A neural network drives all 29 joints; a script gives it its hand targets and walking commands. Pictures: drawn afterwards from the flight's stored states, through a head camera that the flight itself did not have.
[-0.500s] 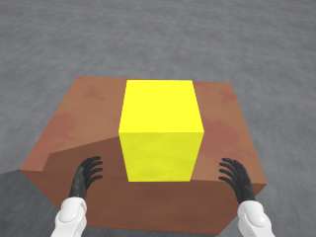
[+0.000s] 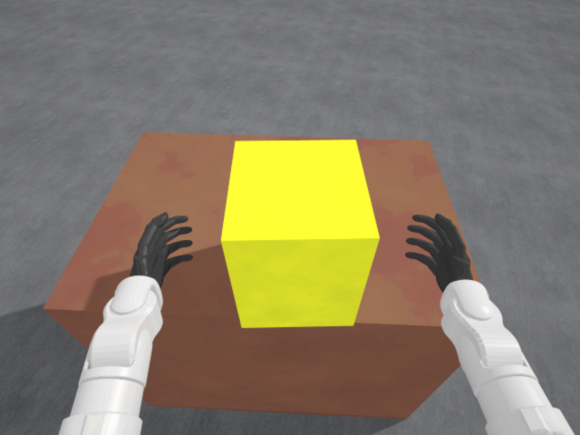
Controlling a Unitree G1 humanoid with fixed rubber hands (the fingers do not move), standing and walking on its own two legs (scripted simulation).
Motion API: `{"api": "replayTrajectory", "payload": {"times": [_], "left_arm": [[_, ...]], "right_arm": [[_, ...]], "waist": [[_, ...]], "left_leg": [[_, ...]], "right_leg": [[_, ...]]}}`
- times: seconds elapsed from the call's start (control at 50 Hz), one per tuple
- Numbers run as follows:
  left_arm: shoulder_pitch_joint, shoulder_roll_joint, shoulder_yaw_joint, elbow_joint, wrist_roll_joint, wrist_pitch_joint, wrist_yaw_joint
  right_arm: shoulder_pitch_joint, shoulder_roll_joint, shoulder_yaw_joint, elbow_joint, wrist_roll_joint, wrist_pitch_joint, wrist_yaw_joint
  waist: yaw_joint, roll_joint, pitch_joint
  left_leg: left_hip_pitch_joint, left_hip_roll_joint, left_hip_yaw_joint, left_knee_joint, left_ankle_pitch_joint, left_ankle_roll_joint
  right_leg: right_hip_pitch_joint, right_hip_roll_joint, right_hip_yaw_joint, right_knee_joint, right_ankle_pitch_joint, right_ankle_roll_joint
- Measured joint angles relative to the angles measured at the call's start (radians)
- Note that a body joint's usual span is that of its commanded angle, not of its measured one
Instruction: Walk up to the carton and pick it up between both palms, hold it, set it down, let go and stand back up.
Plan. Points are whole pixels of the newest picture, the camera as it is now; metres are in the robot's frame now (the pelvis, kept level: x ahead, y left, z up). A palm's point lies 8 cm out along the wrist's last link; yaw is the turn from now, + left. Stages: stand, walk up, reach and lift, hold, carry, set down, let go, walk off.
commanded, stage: reach and lift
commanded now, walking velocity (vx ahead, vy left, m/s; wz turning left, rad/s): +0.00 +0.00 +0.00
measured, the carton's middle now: (296, 237) +0.44 +0.05 +0.01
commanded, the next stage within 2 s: none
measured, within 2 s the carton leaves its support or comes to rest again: neither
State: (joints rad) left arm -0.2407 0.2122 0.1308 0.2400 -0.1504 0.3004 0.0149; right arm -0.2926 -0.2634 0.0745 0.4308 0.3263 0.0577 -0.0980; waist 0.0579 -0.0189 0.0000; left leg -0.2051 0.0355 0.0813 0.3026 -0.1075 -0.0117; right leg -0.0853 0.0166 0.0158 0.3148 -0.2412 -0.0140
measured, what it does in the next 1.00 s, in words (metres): stands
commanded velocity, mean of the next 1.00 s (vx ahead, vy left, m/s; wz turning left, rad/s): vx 0.00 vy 0.00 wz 0.00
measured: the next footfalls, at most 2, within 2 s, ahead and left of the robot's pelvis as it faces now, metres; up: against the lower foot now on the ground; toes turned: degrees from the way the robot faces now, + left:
none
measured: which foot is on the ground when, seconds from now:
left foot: down 0.00-1.00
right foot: down 0.00-1.00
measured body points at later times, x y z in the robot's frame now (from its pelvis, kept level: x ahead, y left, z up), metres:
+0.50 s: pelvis -0.01 -0.01 +0.00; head +0.02 +0.00 +0.45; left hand +0.38 +0.25 +0.12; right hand +0.42 -0.17 +0.12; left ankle +0.03 +0.13 -0.75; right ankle -0.05 -0.11 -0.75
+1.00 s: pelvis +0.00 -0.01 +0.00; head +0.03 +0.01 +0.45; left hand +0.43 +0.25 +0.18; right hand +0.47 -0.16 +0.18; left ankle +0.03 +0.13 -0.75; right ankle -0.05 -0.11 -0.75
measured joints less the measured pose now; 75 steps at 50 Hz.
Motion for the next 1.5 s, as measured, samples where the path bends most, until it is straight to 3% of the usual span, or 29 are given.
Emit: {"api": "replayTrajectory", "payload": {"times": [0.28,0.48,0.7,0.82,1.0,1.24,1.4,1.5], "left_arm": [[-0.150,0.044,0.052,-0.008,-0.028,0.130,0.006],[-0.344,0.086,0.052,0.153,-0.028,0.194,0.007],[-0.491,0.130,0.014,0.249,-0.068,0.210,0.027],[-0.608,0.156,0.000,0.396,-0.069,0.205,0.030],[-0.706,0.184,-0.058,0.493,-0.095,0.198,0.050],[-0.831,0.192,-0.068,0.731,-0.088,0.072,0.025],[-0.750,0.138,-0.066,0.835,-0.041,-0.099,0.001],[-0.690,0.104,-0.085,0.862,-0.045,-0.203,0.027]], "right_arm": [[-0.176,-0.037,0.024,-0.029,0.060,0.115,-0.046],[-0.368,-0.047,0.025,0.144,0.083,0.204,-0.051],[-0.510,-0.071,0.014,0.232,0.100,0.225,-0.045],[-0.626,-0.091,0.029,0.373,0.118,0.242,-0.030],[-0.737,-0.104,0.018,0.498,0.138,0.250,-0.008],[-0.838,-0.090,0.045,0.642,0.121,0.212,-0.005],[-0.745,-0.028,0.010,0.697,0.059,0.094,0.003],[-0.672,0.024,-0.062,0.695,-0.006,0.014,0.011]], "waist": [[-0.006,-0.003,-0.021],[-0.004,-0.003,-0.041],[-0.007,0.006,-0.086],[-0.007,-0.005,-0.105],[-0.006,0.001,-0.125],[-0.019,0.002,-0.138],[-0.012,-0.010,-0.132],[-0.009,-0.011,-0.155]], "left_leg": [[-0.080,0.018,-0.003,0.016,0.008,-0.008],[-0.107,0.019,-0.006,0.023,0.011,-0.007],[-0.169,0.022,-0.016,0.046,0.005,-0.007],[-0.180,0.022,-0.018,0.050,0.003,-0.006],[-0.220,0.026,-0.031,0.056,0.008,-0.010],[-0.238,0.022,-0.037,0.048,0.016,-0.008],[-0.253,0.021,-0.043,0.053,0.019,-0.010],[-0.322,0.024,-0.049,0.073,0.020,-0.012]], "right_leg": [[-0.083,0.018,-0.001,0.019,0.007,-0.007],[-0.112,0.019,-0.003,0.032,0.007,-0.007],[-0.157,0.022,-0.013,0.026,0.014,-0.002],[-0.167,0.022,-0.014,0.030,0.010,-0.003],[-0.193,0.028,-0.026,0.014,0.024,-0.006],[-0.215,0.025,-0.033,0.019,0.024,-0.001],[-0.227,0.024,-0.038,0.023,0.023,-0.006],[-0.295,0.027,-0.044,0.043,0.022,-0.010]]}}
